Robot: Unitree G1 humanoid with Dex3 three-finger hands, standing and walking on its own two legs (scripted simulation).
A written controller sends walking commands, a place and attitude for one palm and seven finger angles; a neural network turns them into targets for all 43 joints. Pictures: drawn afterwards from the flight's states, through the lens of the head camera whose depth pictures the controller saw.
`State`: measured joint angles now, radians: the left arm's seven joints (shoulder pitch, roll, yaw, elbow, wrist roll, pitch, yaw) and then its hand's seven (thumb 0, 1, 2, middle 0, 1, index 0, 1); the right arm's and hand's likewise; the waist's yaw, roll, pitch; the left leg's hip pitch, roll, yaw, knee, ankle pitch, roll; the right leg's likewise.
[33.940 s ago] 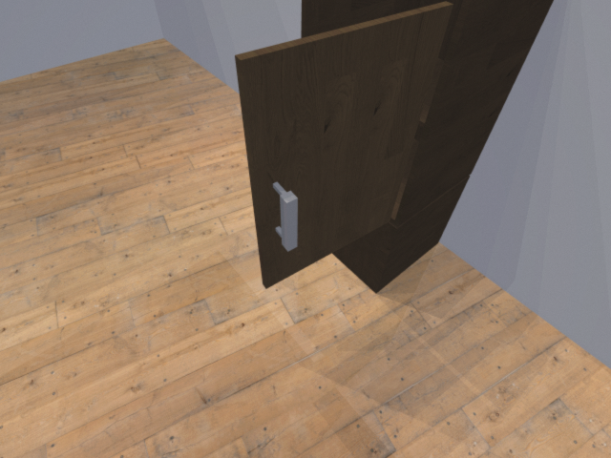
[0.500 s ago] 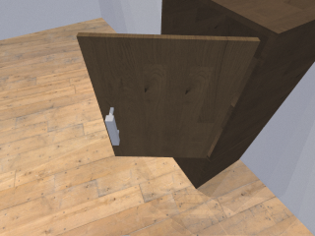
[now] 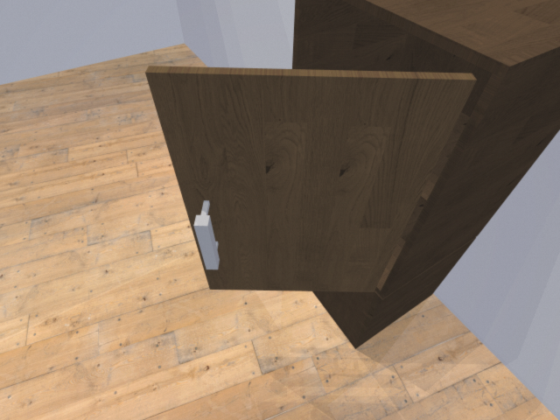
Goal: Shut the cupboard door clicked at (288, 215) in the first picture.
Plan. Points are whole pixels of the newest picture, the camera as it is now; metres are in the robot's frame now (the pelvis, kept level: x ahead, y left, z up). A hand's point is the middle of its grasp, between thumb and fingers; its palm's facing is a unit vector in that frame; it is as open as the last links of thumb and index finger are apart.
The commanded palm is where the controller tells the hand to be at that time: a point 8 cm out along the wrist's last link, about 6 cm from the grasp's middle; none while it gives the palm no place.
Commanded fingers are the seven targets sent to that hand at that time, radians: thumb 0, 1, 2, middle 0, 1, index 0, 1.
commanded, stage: come to a stop and stand still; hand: left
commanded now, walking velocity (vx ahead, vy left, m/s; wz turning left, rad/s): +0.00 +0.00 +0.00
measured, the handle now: (209, 235) +0.44 +0.17 -0.06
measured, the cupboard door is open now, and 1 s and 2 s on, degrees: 57 57 57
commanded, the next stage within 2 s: look again from close up in 0.62 s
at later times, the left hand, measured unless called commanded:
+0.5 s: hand out of the picture +0.01 +0.23 -0.16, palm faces -0.03 -0.97 -0.26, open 7.4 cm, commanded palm none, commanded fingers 0.00 0.90 0.90 -0.20 -0.30 -0.20 -0.30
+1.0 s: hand out of the picture -0.04 +0.23 -0.16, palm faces -0.02 -0.97 -0.25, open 7.4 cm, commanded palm none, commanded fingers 0.00 0.90 0.90 -0.20 -0.30 -0.20 -0.30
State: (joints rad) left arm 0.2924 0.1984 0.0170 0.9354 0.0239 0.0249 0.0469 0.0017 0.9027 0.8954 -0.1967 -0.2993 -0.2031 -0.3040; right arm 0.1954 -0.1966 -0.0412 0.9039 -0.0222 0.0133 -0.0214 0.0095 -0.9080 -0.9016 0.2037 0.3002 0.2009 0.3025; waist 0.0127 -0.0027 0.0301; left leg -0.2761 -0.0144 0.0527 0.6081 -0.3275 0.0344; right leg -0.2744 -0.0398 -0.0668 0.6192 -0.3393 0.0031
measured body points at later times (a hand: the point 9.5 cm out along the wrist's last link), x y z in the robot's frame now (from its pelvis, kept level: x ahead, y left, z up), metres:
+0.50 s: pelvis -0.04 +0.03 +0.01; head -0.06 +0.03 +0.46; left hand +0.01 +0.28 -0.14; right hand -0.02 -0.23 -0.13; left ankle +0.00 +0.10 -0.73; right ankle -0.01 -0.12 -0.73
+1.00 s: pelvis -0.04 +0.03 +0.01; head -0.05 +0.03 +0.46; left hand -0.04 +0.28 -0.14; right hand +0.00 -0.23 -0.13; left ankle +0.00 +0.10 -0.73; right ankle -0.01 -0.12 -0.73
